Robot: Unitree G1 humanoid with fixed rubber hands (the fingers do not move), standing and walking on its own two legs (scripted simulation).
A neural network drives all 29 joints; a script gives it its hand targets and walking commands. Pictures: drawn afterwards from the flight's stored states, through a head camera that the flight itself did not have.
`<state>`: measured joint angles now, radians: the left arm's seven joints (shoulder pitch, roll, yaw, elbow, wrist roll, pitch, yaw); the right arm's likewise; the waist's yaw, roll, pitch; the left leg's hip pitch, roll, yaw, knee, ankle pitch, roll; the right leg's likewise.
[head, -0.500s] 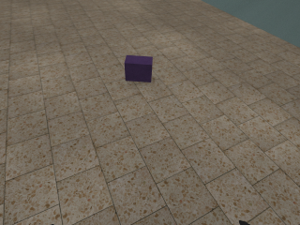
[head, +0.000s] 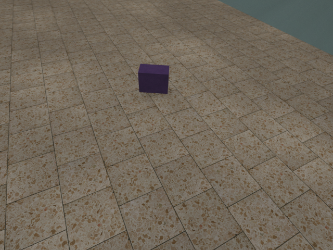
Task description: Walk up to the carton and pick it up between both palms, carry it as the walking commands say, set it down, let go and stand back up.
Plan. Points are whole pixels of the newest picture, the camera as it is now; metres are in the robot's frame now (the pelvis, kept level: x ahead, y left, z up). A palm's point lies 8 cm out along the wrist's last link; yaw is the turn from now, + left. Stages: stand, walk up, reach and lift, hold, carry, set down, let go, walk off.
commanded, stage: stand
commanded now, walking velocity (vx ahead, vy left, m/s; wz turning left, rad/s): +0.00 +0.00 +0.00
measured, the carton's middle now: (154, 79) +1.76 +0.06 -0.67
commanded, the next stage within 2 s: walk up in 0.58 s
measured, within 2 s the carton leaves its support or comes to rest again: neither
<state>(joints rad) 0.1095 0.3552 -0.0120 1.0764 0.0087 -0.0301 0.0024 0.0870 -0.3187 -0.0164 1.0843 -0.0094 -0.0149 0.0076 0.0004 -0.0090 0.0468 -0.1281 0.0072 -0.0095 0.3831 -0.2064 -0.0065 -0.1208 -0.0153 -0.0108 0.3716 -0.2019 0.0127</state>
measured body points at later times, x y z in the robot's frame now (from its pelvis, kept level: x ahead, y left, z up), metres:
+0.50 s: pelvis +0.00 +0.00 +0.00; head +0.00 +0.01 +0.45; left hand +0.09 +0.31 -0.13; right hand +0.10 -0.29 -0.13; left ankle +0.00 +0.12 -0.75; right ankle +0.00 -0.13 -0.75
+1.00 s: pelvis +0.03 -0.01 -0.01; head +0.04 -0.01 +0.44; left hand +0.07 +0.27 -0.14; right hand +0.10 -0.28 -0.15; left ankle +0.00 +0.12 -0.72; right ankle +0.00 -0.12 -0.75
